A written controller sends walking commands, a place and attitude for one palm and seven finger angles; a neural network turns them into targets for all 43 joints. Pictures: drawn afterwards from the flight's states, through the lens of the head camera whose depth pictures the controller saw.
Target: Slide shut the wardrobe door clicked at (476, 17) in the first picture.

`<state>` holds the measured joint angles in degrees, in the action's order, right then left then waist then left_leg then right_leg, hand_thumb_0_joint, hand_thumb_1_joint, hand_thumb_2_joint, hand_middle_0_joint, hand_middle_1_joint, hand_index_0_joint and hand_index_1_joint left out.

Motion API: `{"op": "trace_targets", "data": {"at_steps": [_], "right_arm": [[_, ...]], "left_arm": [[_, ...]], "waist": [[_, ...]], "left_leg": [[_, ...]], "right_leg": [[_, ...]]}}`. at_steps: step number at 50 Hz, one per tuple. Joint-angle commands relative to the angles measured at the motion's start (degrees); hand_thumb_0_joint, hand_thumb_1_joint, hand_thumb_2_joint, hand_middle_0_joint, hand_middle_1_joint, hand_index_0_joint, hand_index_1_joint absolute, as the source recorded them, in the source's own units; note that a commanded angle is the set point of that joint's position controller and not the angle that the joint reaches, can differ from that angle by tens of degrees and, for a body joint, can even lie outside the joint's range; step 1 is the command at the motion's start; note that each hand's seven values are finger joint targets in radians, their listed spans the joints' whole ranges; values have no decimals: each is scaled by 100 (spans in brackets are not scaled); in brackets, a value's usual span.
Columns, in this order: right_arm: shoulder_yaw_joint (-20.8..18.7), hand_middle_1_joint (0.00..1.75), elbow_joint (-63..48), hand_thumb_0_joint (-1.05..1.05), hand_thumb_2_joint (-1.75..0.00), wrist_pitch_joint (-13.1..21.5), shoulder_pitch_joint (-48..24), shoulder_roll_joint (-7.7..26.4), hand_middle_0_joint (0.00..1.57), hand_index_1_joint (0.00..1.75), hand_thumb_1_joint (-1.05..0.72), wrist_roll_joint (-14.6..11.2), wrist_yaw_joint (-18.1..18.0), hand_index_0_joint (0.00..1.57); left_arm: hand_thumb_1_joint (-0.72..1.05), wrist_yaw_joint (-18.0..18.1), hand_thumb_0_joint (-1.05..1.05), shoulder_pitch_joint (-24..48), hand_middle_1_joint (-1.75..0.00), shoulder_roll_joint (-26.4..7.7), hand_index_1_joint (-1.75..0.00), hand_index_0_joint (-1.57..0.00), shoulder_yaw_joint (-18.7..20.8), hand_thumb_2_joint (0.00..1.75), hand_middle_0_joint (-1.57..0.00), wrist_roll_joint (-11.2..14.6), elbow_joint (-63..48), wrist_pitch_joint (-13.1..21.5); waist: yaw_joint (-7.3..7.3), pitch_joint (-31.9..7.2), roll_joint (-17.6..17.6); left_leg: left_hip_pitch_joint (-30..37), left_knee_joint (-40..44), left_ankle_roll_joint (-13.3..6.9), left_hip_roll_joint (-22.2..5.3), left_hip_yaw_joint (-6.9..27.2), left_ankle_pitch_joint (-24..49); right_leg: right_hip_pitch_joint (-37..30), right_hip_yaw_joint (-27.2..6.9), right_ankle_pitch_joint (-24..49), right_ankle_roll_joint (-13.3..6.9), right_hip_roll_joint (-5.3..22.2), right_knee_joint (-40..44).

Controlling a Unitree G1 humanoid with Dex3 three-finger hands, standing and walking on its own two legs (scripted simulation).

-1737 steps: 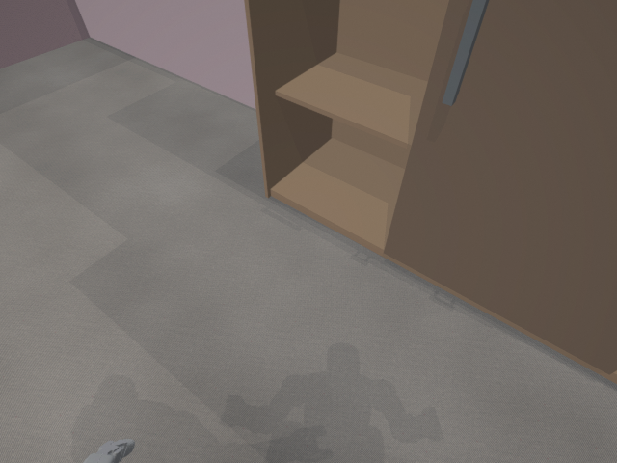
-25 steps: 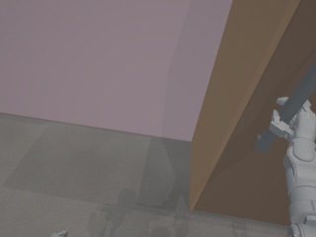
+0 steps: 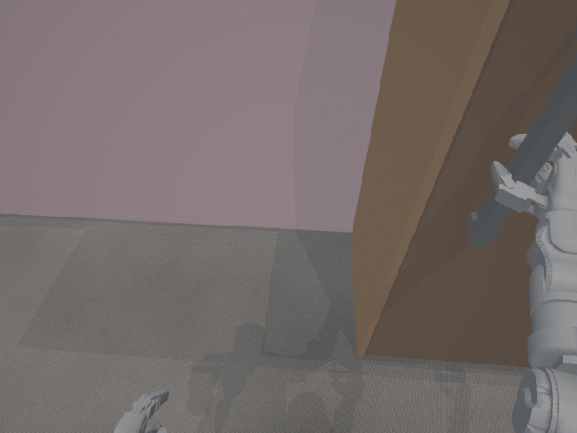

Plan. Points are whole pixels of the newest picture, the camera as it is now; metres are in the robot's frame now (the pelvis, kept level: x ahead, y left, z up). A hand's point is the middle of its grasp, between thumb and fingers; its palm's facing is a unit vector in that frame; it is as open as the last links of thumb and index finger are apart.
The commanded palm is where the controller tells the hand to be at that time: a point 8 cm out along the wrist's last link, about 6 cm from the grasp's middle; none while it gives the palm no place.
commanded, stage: loosen the grip on the handle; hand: right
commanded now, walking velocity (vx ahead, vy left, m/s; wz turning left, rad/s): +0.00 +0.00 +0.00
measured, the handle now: (519, 155) +0.45 -0.30 +0.16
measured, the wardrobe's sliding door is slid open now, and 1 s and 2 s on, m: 0.00 0.00 0.00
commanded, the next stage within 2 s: slip the hand off the handle in 0.44 s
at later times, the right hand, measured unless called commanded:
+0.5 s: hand (502, 191) +0.41 -0.27 +0.13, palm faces +0.38 +0.89 -0.24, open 13.5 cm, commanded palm +0.37 -0.31 +0.14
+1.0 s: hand (550, 198) +0.40 -0.33 +0.13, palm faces +0.42 +0.87 -0.25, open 14.5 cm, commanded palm +0.36 -0.37 +0.14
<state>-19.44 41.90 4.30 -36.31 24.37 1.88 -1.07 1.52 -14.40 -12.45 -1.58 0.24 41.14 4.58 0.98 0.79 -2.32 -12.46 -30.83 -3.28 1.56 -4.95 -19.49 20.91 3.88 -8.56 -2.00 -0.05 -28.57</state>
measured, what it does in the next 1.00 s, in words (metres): stands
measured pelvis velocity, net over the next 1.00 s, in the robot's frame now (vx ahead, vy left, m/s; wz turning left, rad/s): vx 0.00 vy -0.01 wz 0.00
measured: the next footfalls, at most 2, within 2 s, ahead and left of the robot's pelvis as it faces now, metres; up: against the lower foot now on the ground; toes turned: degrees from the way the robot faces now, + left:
none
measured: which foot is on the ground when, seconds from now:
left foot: down 0.00-1.00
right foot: down 0.00-1.00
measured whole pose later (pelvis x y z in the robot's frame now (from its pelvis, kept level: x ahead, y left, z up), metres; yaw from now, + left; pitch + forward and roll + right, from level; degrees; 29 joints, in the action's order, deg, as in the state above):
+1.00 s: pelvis +0.00 -0.01 -0.01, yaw +0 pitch +4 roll +2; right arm -23.2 41.8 6.7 -30.5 31.9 -1.0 1.1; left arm 5.1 -16.8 -15.4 -0.1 1.0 43.6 4.0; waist -1.1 -1.1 0.5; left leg -17.2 -32.8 -2.7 2.7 -5.7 -20.3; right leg 27.9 2.8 -11.7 -2.5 1.1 -35.0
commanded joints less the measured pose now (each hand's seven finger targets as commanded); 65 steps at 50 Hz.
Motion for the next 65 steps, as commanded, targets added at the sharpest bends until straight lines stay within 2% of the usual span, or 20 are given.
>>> {"op": "trace_targets", "data": {"at_steps": [1,2,4,6,8,11,12,13,16,19,21,26,32,39,44,45,53,56,59,65], "right_arm": [[460,140,-1334,0,-43,124,-2741,1017,45,140,7,246,-229,45],[384,140,-1148,0,-37,90,-2460,1229,45,140,19,429,-321,45],[110,138,-1544,0,-26,121,-2655,1660,44,138,43,459,-449,44],[-48,135,-1651,0,-20,254,-2522,1551,41,135,55,108,-506,41],[193,132,-1559,0,-20,295,-2486,1199,38,132,55,-144,-455,38],[141,127,-1773,0,-20,321,-2467,1388,34,127,55,-83,-485,34],[330,125,-1867,0,-20,291,-2459,1221,33,125,55,-19,-518,33],[-422,123,-1303,0,-20,241,-1967,2023,32,123,55,117,-587,32],[85,118,-1829,0,-20,159,-1898,1442,28,118,55,89,-558,28],[-232,115,-1935,0,-20,13,-1558,1632,25,115,55,-114,-545,25],[-19,115,-2197,0,-20,-41,-1542,1353,25,115,55,-183,-529,25],[-96,115,-2309,0,-20,-108,-1257,1356,25,115,55,-160,-655,25],[-750,115,-1927,0,-20,-85,-1134,2132,25,115,55,-82,-632,25],[-448,115,-1870,0,-20,298,-1674,2093,25,115,55,-29,-345,25],[-343,115,-1404,0,-20,527,-1851,2109,25,115,55,-219,43,25],[-524,115,-1228,0,-20,546,-1741,2273,25,115,55,-270,102,25],[-987,115,-1054,0,-20,677,-1591,2895,25,115,55,-255,283,25],[-1066,115,-953,0,-20,664,-1420,2922,25,115,55,-287,305,25],[-1107,115,-1150,0,-20,647,-621,2690,25,115,55,-423,349,25],[-1113,115,-2345,0,-20,576,133,2447,25,115,55,-553,279,25]], "left_arm": [[90,72,0,67,-30,-941,-30,-20,345,90,-20,13,-569,349],[90,73,0,12,-30,-974,-30,-20,345,90,-20,4,-562,347],[90,100,0,-25,-30,-1055,-30,-20,399,90,-20,-26,-655,326],[90,128,0,-15,-30,-1032,-30,-20,437,90,-20,-22,-595,318],[90,170,0,41,-30,-1041,-30,-20,423,90,-20,8,-555,340],[90,169,0,-23,-30,-1088,-30,-20,450,90,-20,19,-476,346],[90,165,0,-33,-30,-1057,-30,-20,445,90,-20,16,-480,347],[90,205,0,-190,-30,-1143,-30,-20,475,90,-20,-29,-362,301],[90,192,0,-130,-30,-1056,-30,-20,441,90,-20,1,-460,236],[90,231,0,-158,-30,-1114,-30,-20,473,90,-20,17,-441,182],[90,252,0,-82,-30,-1067,-30,-20,467,90,-20,43,-478,165],[90,291,0,37,-30,-1046,-30,-20,433,90,-20,48,-493,152],[90,414,0,85,-30,-1031,-30,-20,383,90,-20,25,-528,38],[90,455,0,-11,-30,-1050,-30,-20,384,90,-20,24,-507,66],[90,468,0,-179,-30,-1141,-30,-20,407,90,-20,80,-397,142],[90,471,0,-251,-30,-1168,-30,-20,424,90,-20,86,-358,153],[90,412,0,-406,-30,-1244,-30,-20,437,90,-20,106,-410,140],[90,400,0,-412,-30,-1250,-30,-20,434,90,-20,128,-450,140],[90,360,0,-353,-30,-1224,-30,-20,456,90,-20,150,-600,154],[90,337,0,-98,-30,-1196,-30,-20,466,90,-20,192,-829,208]], "waist": [[-316,-1256,1512],[-292,-1139,1483],[-318,-1627,949],[-296,-1824,325],[-408,-1571,-13],[-344,-1681,389],[-349,-1754,650],[-278,-1601,427],[-298,-1683,825],[-255,-1818,594],[-282,-1828,498],[-238,-1609,387],[-122,-1597,341],[-343,-1672,848],[-459,-1673,672],[-407,-1712,511],[-261,-1883,817],[-266,-1772,775],[-88,-1890,737],[-24,-1887,823]], "left_leg": [[-1316,655,186,-32,482,170],[-1349,664,178,-39,489,-42],[-1100,674,201,-57,522,15],[-911,697,279,-66,566,47],[-972,730,334,-56,606,-33],[-1007,651,303,-38,555,243],[-1051,593,283,-15,527,419],[-1021,548,277,11,502,524],[-968,449,266,2,451,1044],[-787,436,288,17,438,1400],[-742,429,311,29,410,1506],[-812,450,311,54,377,1343],[-628,461,348,-20,463,1244],[-965,444,321,29,480,1037],[-1126,445,340,22,516,961],[-1056,428,337,34,501,1007],[-1048,253,303,60,478,1167],[-1130,240,315,64,454,1127],[-985,181,280,100,405,1142],[-983,150,284,162,359,1144]], "right_leg": [[-1484,-546,-889,-72,-18,103],[-1256,-611,-1160,-84,-12,163],[-1207,-583,-828,-139,-8,23],[-1188,-569,-651,-154,35,-88],[-1029,-578,-767,-151,42,-128],[-1196,-593,-519,-153,52,-109],[-1341,-582,-331,-153,37,-138],[-1064,-574,-233,-152,43,-196],[-1281,-533,266,-139,17,-221],[-1317,-532,564,-122,47,-255],[-1376,-525,659,-115,54,-240],[-1311,-537,571,-108,79,-176],[-952,-427,352,-112,60,-170],[-1174,-479,272,-132,84,-274],[-1134,-540,130,-144,80,-350],[-1093,-562,157,-142,76,-350],[-992,-566,406,-139,59,-446],[-922,-560,370,-140,72,-453],[-976,-572,465,-119,92,-423],[-1174,-589,619,-129,138,-391]]}}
